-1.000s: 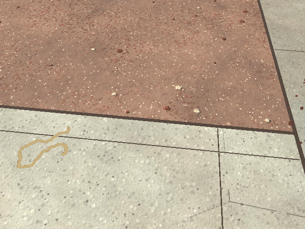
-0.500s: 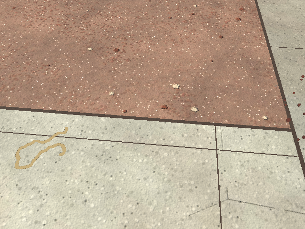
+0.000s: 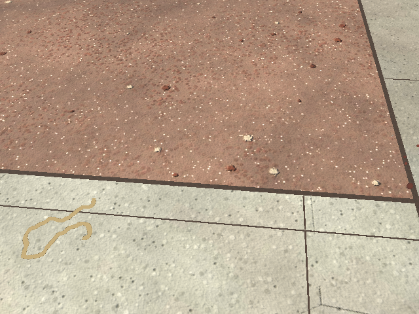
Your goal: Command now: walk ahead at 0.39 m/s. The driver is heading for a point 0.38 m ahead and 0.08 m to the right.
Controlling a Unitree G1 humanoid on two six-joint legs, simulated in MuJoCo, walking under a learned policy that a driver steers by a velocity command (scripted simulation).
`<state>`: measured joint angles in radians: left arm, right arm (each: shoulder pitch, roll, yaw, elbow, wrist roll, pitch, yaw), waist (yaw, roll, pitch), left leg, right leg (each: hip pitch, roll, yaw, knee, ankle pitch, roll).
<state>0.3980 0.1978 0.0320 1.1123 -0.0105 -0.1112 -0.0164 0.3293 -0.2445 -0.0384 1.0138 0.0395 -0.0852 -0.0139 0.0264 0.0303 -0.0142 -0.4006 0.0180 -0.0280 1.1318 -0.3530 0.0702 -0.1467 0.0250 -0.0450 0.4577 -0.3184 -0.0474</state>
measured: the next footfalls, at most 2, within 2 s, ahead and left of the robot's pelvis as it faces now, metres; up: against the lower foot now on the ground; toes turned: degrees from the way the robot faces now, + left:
left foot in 0.34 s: +0.36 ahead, +0.15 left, +0.00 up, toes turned +2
right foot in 0.76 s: +0.43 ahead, -0.08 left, +0.00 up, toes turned -3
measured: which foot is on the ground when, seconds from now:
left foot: up 0.00-0.32, down 0.34-1.00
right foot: down 0.00-0.36, up 0.38-0.74, down 0.76-1.00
